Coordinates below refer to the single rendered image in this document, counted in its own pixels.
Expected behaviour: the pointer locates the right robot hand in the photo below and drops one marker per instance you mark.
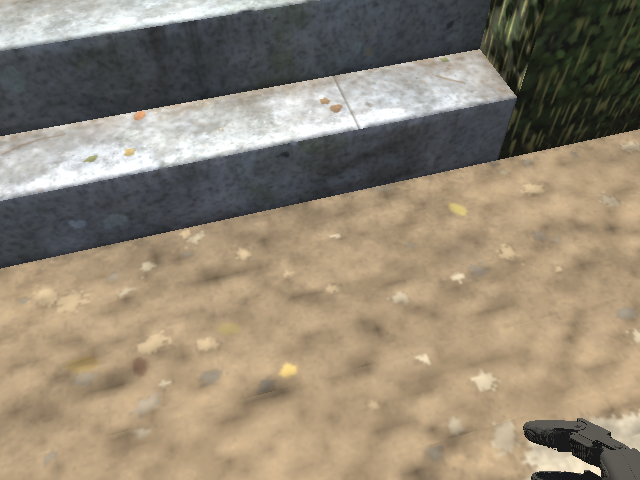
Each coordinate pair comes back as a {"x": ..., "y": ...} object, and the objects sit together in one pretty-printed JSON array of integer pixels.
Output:
[{"x": 588, "y": 442}]

